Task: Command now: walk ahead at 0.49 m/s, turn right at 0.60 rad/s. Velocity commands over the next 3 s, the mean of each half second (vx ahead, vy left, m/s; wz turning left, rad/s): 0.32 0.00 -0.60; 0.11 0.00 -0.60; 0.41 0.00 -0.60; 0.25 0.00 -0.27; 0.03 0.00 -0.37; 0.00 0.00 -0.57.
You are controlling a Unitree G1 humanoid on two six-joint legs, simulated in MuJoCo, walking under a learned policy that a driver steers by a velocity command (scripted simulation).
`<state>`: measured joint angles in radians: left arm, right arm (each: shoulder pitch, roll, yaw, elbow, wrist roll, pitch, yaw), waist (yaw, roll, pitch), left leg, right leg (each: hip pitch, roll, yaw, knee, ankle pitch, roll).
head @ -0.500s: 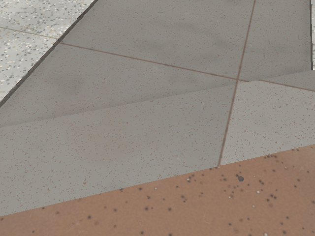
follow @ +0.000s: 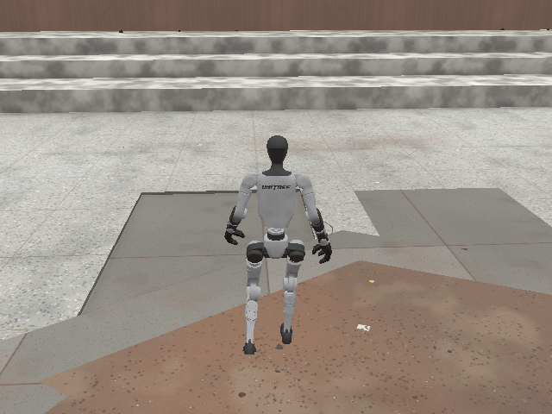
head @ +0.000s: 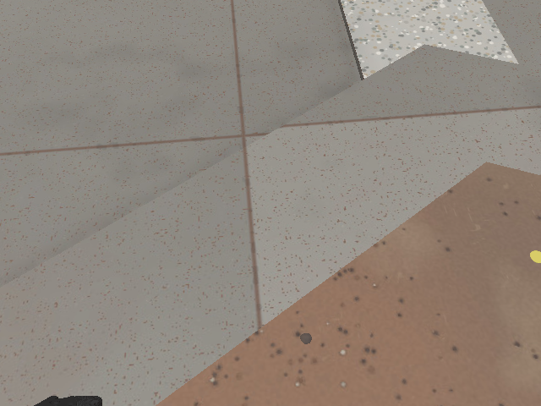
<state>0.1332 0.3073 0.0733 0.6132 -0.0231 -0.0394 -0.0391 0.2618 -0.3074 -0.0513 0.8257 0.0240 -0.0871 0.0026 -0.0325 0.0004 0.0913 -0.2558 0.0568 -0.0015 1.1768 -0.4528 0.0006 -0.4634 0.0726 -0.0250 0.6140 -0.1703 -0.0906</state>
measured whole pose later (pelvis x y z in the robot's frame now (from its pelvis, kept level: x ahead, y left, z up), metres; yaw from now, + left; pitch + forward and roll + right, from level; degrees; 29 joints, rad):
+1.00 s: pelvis +0.28 -0.02 +0.03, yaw -36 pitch +1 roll +3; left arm 0.30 0.29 0.06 0.64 -0.01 0.00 0.01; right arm 0.12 -0.34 -0.10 0.76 0.00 -0.01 0.01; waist 0.01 0.04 0.03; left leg -0.53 0.03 0.00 0.96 -0.31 -0.02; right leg -0.24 0.01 0.07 0.45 -0.24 -0.05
